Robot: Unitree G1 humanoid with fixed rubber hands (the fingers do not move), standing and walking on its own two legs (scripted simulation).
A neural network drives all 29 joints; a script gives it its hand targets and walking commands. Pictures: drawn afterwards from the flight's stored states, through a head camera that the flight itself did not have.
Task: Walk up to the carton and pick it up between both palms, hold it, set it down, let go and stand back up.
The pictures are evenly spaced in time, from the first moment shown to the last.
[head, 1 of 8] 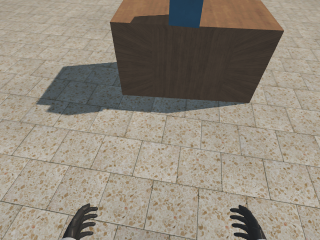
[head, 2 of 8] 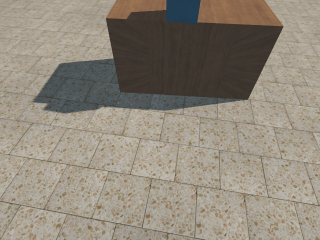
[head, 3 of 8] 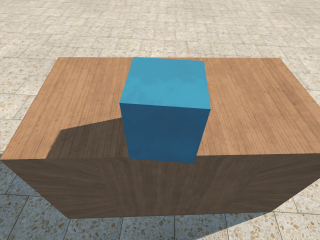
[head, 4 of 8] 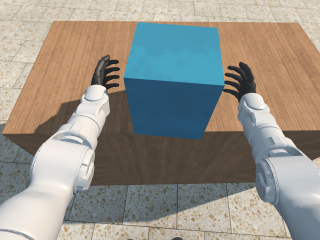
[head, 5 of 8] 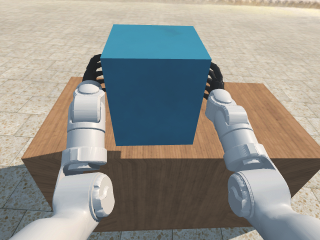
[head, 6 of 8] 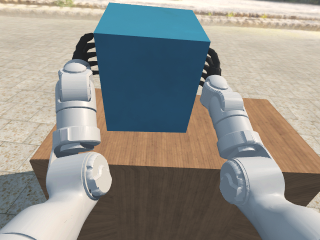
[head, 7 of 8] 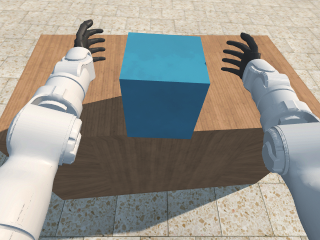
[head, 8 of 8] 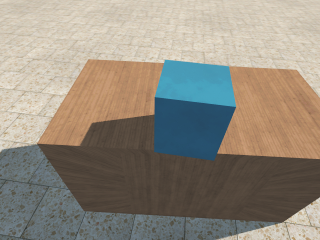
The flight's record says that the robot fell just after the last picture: no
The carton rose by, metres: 0.26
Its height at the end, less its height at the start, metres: +0.00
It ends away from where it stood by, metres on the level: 0.01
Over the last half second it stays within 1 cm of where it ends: yes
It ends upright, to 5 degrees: yes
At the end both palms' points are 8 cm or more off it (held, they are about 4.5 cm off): yes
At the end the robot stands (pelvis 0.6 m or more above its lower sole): yes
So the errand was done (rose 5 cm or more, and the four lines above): yes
